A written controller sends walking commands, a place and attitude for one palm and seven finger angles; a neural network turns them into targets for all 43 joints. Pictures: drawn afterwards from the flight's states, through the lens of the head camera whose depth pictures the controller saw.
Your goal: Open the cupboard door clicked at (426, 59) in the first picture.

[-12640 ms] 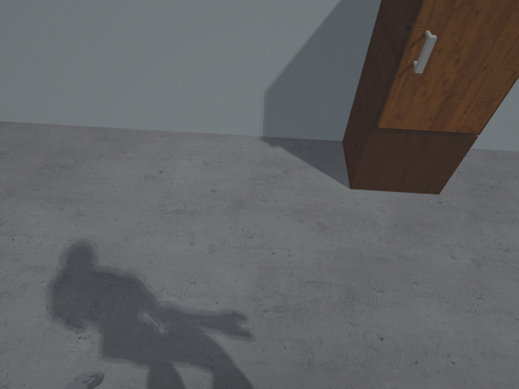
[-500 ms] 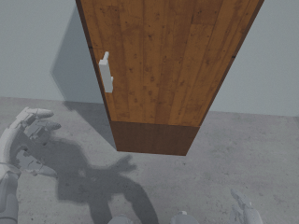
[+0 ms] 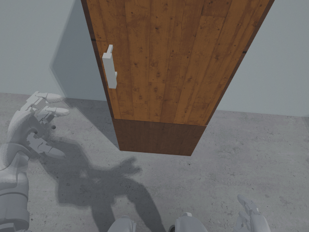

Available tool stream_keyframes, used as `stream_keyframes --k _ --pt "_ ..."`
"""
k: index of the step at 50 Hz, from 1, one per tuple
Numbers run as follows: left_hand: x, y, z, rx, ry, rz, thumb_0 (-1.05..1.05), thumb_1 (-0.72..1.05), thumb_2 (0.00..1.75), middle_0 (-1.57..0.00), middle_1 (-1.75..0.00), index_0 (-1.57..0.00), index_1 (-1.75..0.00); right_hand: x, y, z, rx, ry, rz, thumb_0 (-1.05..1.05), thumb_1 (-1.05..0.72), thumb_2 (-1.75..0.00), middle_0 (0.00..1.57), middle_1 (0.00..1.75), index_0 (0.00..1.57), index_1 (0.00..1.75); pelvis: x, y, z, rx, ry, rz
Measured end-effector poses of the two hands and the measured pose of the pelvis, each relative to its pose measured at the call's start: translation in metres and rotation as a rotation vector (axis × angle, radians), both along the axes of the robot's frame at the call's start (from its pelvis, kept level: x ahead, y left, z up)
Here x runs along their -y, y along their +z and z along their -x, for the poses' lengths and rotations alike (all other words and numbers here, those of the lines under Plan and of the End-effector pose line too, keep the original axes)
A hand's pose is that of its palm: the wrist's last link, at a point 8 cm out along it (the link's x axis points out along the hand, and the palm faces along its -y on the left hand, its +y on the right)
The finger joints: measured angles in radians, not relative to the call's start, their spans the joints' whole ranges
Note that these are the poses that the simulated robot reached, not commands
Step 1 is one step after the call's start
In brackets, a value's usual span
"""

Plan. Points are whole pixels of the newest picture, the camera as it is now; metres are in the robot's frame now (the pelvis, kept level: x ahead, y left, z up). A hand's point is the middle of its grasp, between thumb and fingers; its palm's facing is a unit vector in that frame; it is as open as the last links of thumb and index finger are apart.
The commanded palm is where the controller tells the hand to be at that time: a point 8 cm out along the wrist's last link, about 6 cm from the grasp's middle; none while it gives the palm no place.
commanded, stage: move the hooked fingers beside the handle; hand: left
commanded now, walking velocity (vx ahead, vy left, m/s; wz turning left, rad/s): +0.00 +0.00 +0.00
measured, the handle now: (111, 67) +0.57 +0.17 +0.06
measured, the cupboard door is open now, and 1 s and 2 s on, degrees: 0 0 0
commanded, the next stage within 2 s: none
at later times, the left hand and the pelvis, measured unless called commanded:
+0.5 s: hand (69, 105) +0.41 +0.25 +0.07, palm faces -0.04 -1.00 +0.00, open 14.0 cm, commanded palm +0.39 +0.30 +0.07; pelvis +0.01 +0.01 +0.00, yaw -1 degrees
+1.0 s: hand (81, 87) +0.48 +0.24 +0.06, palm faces -0.04 -1.00 +0.00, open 14.0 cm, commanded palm +0.46 +0.28 +0.06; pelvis +0.00 +0.00 -0.01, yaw -2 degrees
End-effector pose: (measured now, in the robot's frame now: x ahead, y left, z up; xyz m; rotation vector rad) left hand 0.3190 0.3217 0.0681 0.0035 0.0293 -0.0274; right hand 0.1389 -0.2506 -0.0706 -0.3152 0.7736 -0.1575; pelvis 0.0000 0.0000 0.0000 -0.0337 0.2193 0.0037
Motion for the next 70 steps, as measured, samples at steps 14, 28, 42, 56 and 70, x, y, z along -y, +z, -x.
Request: stream_keyframes --k 14,28,42,56,70 --pt "0.009 0.000 -0.036 -0.007 -0.002 -0.001 -0.01 -0.50 0.30 -0.30 -1.20 -0.30 -1.20 0.002 -0.010 0.038 -0.142 -0.079 -0.017 0.02 -0.90 -0.90 0.20 0.30 0.20 0.30 -0.006 0.002 -0.008 -0.033 -0.023 -0.005" --pt "0.022 -0.001 -0.078 -0.001 -0.015 0.004 -0.01 -0.50 0.30 -0.30 -1.20 -0.30 -1.20 0.006 -0.019 0.049 -0.221 -0.106 -0.006 0.01 -0.90 -0.90 0.20 0.30 0.20 0.30 -0.006 -0.001 -0.008 -0.061 -0.021 -0.001" --pt "0.023 -0.002 -0.117 0.007 -0.010 -0.002 -0.01 -0.50 0.30 -0.30 -1.20 -0.29 -1.20 0.014 -0.031 0.083 -0.349 -0.152 0.012 0.01 -0.90 -0.90 0.20 0.30 0.20 0.30 -0.004 -0.010 -0.003 -0.105 -0.028 0.003" --pt "0.038 -0.001 -0.154 0.005 -0.018 -0.006 -0.01 -0.50 0.30 -0.30 -1.20 -0.29 -1.20 0.012 -0.035 0.125 -0.479 -0.210 0.015 0.01 -0.90 -0.90 0.20 0.30 0.20 0.30 -0.006 -0.013 -0.002 -0.142 -0.034 0.007" --pt "0.040 -0.001 -0.191 -0.008 -0.017 -0.018 -0.01 -0.50 0.31 -0.30 -1.20 -0.29 -1.19 0.007 -0.034 0.149 -0.565 -0.247 0.017 0.01 -0.90 -0.90 0.20 0.30 0.20 0.30 -0.008 -0.018 -0.003 -0.188 -0.042 0.015"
